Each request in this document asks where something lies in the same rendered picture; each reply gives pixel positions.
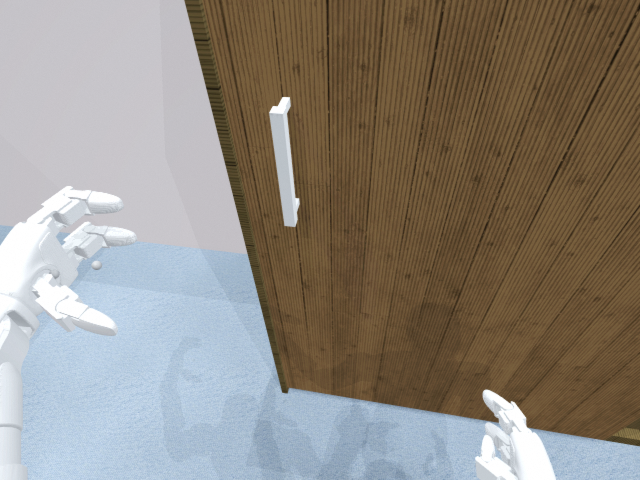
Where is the left robot hand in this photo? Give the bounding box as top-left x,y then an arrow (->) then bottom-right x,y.
0,186 -> 137,336

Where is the right robot hand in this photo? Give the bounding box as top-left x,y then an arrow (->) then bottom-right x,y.
475,390 -> 556,480

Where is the robot left forearm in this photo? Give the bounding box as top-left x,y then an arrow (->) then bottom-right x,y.
0,293 -> 40,480

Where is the handle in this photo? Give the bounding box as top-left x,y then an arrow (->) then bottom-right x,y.
269,97 -> 300,227

